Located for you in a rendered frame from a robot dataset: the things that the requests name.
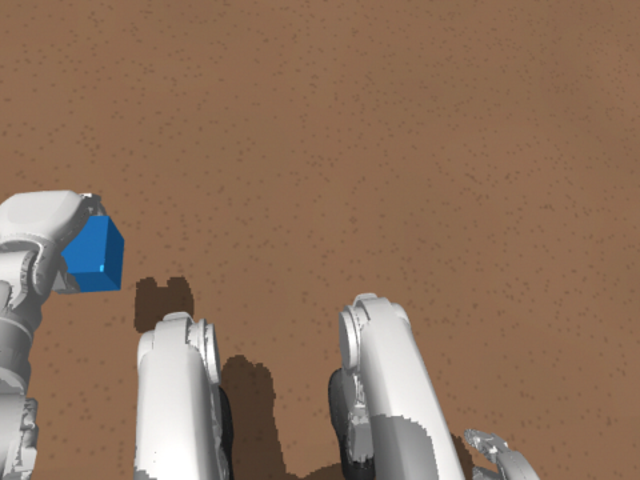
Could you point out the cube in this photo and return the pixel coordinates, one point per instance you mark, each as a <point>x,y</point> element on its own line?
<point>95,256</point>

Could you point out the left robot arm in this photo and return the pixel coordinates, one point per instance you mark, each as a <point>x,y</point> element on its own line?
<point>28,268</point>

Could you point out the left robot foot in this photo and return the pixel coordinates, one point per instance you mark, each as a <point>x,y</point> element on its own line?
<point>227,434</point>

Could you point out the right robot hand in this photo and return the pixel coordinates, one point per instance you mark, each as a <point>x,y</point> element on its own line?
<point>511,465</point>

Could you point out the right robot foot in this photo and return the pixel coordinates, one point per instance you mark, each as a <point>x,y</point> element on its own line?
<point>352,470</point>

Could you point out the left robot hand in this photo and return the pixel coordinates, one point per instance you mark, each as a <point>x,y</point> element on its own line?
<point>57,216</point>

